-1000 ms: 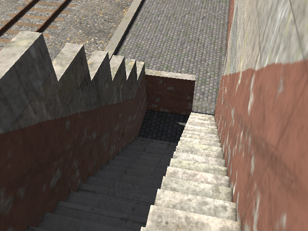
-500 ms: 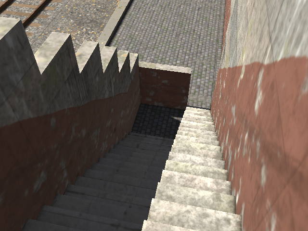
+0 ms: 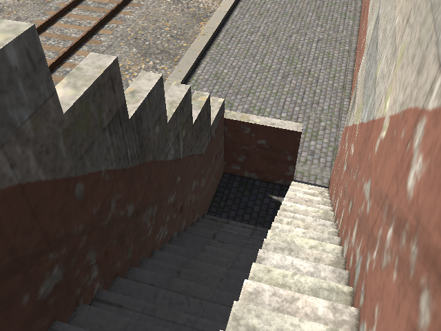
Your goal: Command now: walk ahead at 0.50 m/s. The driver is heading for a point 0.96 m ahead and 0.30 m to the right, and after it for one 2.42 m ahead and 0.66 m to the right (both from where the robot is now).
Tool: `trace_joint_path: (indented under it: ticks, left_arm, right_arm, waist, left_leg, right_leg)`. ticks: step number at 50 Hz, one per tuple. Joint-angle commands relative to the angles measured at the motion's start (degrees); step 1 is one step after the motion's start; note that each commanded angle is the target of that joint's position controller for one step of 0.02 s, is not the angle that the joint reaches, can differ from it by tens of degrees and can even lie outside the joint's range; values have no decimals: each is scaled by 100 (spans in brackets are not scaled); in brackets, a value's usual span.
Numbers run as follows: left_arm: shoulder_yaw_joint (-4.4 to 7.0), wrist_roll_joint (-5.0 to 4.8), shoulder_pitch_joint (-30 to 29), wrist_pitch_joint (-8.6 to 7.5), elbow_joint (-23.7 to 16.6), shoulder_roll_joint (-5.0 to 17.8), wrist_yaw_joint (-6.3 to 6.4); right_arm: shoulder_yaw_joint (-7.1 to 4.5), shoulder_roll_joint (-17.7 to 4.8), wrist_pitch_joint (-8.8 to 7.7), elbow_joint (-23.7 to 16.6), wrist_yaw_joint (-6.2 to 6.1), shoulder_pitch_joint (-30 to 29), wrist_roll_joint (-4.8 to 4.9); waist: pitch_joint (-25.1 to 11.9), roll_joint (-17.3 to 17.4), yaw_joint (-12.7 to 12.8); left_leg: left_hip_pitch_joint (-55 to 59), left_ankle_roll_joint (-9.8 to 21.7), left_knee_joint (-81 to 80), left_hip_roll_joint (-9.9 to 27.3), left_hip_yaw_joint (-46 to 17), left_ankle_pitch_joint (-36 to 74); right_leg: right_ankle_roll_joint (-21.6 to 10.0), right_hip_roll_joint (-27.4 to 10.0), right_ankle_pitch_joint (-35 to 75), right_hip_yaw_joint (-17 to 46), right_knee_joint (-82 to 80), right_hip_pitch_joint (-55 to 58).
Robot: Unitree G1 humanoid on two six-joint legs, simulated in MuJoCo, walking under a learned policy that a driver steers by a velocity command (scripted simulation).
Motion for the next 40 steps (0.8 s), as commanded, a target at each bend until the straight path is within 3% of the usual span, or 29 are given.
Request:
trace_joint_path:
  ticks: [1, 3, 4, 5, 6, 8, 9, 10, 11, 12, 13, 14, 15, 16, 17, 18, 19, 20, 21, 22, 23, 25, 28, 31, 32, 33, 34, 37, 40]
  left_arm:
    - [206, 142, -600, -70, -634, 884, 8]
    - [208, 170, -2142, -30, -1173, 876, -20]
    - [243, 105, -1838, 2, -1100, 919, 36]
    - [110, 37, -805, 4, -776, 574, 34]
    - [-125, 48, -800, 11, -633, -22, 131]
    - [-80, 108, -230, 132, -672, 313, 165]
    - [-180, -1192, -487, 230, -946, 146, 215]
    - [-17, -62, -1752, 130, -1328, 912, 185]
    - [-34, 264, -2611, 57, -1642, 793, 192]
    - [-35, 356, -3143, -55, -1790, 678, 182]
    - [-4, 213, -3001, -214, -1941, 586, 131]
    - [-37, 193, -2894, -235, -2004, 391, 118]
    - [-171, 129, -1931, -67, -1905, -9, 70]
    - [-271, -75, -1218, 131, -1580, -44, -42]
    - [-229, 16, -1417, 267, -1346, -27, -256]
    - [-224, 144, -969, 400, -1302, 43, -350]
    - [-238, 109, 532, 458, -949, 142, -382]
    - [-114, 249, 1101, 353, -684, 1111, -286]
    - [31, 108, 1745, 243, -428, 1687, -140]
    - [163, 77, 1269, 161, -490, 1988, -9]
    - [132, 109, 133, 138, -686, 1787, 45]
    - [-91, 248, -1272, 17, -916, 1060, 94]
    - [-242, 52, -587, -151, -502, 456, 75]
    - [-192, -142, 413, -217, -15, 428, 202]
    - [-175, -148, 760, -207, 70, 517, 224]
    - [-233, -108, 697, -227, 67, 435, 237]
    - [-294, -109, 625, -245, 50, 195, 275]
    - [-269, -96, 25, -244, -307, 509, 258]
    - [-245, 228, 180, 100, -166, 468, 196]
  right_arm:
    - [-263, -937, -203, -59, -116, 1432, -113]
    - [-357, -1170, -170, 235, -271, 2195, -60]
    - [-329, -1066, -134, 288, -346, 1970, -109]
    - [-251, -903, -165, -62, -356, 863, -92]
    - [-26, -439, -276, -260, -170, 8, 238]
    - [-56, -523, -146, -113, 173, 107, 209]
    - [-464, -444, -243, 152, 391, 2141, 1035]
    - [-337, -1237, -121, 862, 325, 3611, -87]
    - [-306, -971, -159, 811, 190, 4142, -171]
    - [-299, -1061, -207, 804, 47, 4115, -245]
    - [-242, -1093, -198, 646, -30, 3559, -354]
    - [-230, -1077, -240, 463, -86, 2706, -410]
    - [-249, -1225, -168, -130, -151, 1338, -349]
    - [-241, -1178, 5, -617, -194, 140, -235]
    - [-287, -1495, 185, -484, -142, 552, -64]
    - [-338, -1649, 255, -184, -51, 1136, -118]
    - [-295, -1515, 230, -290, 56, 489, -81]
    - [-141, -634, 258, -748, 99, -40, 12]
    - [-165, -658, 254, -691, 183, 65, -130]
    - [-186, -667, 290, -502, 229, 18, -74]
    - [-181, -714, 320, -152, 255, 250, -29]
    - [-110, -648, 399, 331, 209, 699, -87]
    - [-71, -526, 467, 532, 173, 419, -157]
    - [-105, -665, 322, 348, 229, -387, -204]
    - [-84, -656, 278, 277, 199, -582, -222]
    - [-12, -575, 216, 143, 189, -843, -134]
    - [27, -549, 151, 53, 215, -1037, -128]
    - [128, -487, 191, 18, 250, -1034, -25]
    - [219, -277, 288, -246, 381, -1270, 324]
  waist:
    - [421, 1183, -1091]
    - [623, 1279, -1613]
    - [863, 976, -1270]
    - [739, 585, -476]
    - [1686, 275, -399]
    - [1707, 387, 132]
    - [1413, 799, -334]
    - [478, 2030, -1815]
    - [-490, 1447, -2125]
    - [-422, 396, -2085]
    - [-649, -228, -1575]
    - [-653, 347, -1096]
    - [-1027, 508, -119]
    - [-691, 470, 536]
    - [-435, 428, 233]
    - [-244, 953, 244]
    - [-65, 1268, 1043]
    - [1118, -1671, 1174]
    - [1361, -2093, 993]
    - [1622, -1072, 558]
    - [1796, -411, -98]
    - [1281, -662, -743]
    - [894, -346, -533]
    - [532, 458, -234]
    - [486, 182, -118]
    - [511, -467, -33]
    - [525, -272, -64]
    - [565, 114, -166]
    - [914, -650, 427]
  left_leg:
    - [1767, 21, -3195, 1027, -2753, -1546]
    - [2541, 341, -3947, 1545, -4609, -1213]
    - [1621, 405, -3536, 1481, -4757, -799]
    - [575, -558, -3433, 412, -1890, 1344]
    - [1051, -1194, -4600, -631, 907, 1404]
    - [3410, -775, -4902, -667, 1624, -167]
    - [4222, 228, -3500, -367, 349, 1404]
    - [5801, 1190, -3129, 1601, -2102, 2710]
    - [6195, 1494, -3276, 2345, -3520, 3309]
    - [5419, 1304, -3116, 2389, -3846, 3123]
    - [4498, 995, -3029, 2420, -3966, 1562]
    - [3392, 750, -3006, 2496, -4310, 226]
    - [1634, 465, -3735, 2399, -4342, -1448]
    - [-181, -213, -3897, 1722, -3070, -3809]
    - [-563, -306, -4270, 1096, -2194, -2962]
    - [-643, -228, -4042, 898, -1967, -2400]
    - [-1295, -514, -3334, 794, -2120, -3597]
    - [-1560, -1054, -382, -560, -959, -5047]
    - [-1775, -947, 687, -650, -1142, -5470]
    - [-1901, -749, 756, -630, -1982, -4661]
    - [-1823, -607, 524, -337, -2121, -3715]
    - [-996, -475, 300, -77, -1772, -2655]
    - [-336, -524, 403, -103, -1410, -2114]
    - [-1014, -563, -448, -21, -1791, -746]
    - [-1043, -602, -573, -52, -1813, -961]
    - [-717, -606, -1022, -180, -1439, -855]
    - [-16, -709, -1418, -283, -1178, 80]
    - [1488, -830, -2729, -150, -818, 1055]
    - [2287, -684, -5098, 512, -911, 475]
  right_leg:
    - [248, 367, 1843, 282, 633, -2465]
    - [152, 257, -58, 921, 960, -3608]
    - [334, 39, -175, 1134, 546, -2998]
    - [286, -77, -374, 601, -670, -1213]
    - [301, -68, 993, -172, -2159, -1893]
    - [-69, -278, 4796, 192, -2030, -2699]
    - [1188, 532, 5861, -345, 353, -3422]
    - [1017, 306, 1857, 330, 3250, -5125]
    - [665, 289, -781, 1391, 3457, -5082]
    - [305, 24, -858, 2016, 2724, -4732]
    - [201, -324, 383, 2214, 1089, -4054]
    - [250, -658, 1038, 2424, 239, -3453]
    - [261, -811, 3144, 1816, -1480, -1481]
    - [193, -970, 4288, 1415, -3639, 486]
    - [442, -233, 3592, -328, -3883, 1785]
    - [676, 218, 2795, -1497, -2919, 2067]
    - [528, -63, 3080, -915, -2476, 2653]
    - [515, -1423, 2902, 1602, -5206, 1159]
    - [234, -2062, 1997, 3865, -6778, 473]
    - [218, -2150, 483, 4966, -7335, 207]
    - [225, -1882, -349, 4417, -6703, -357]
    - [-94, -1756, 1531, 3261, -5310, -794]
    - [-53, -1448, 3612, 2343, -4655, -762]
    - [158, -1035, 3592, 2013, -3361, 162]
    - [225, -989, 4159, 2062, -3288, 322]
    - [131, -660, 3794, 1740, -3334, 47]
    - [54, -503, 3263, 1509, -3294, -626]
    - [-195, -393, 3052, 1450, -3061, -1403]
    - [-412, -473, 4563, 1457, -3060, -909]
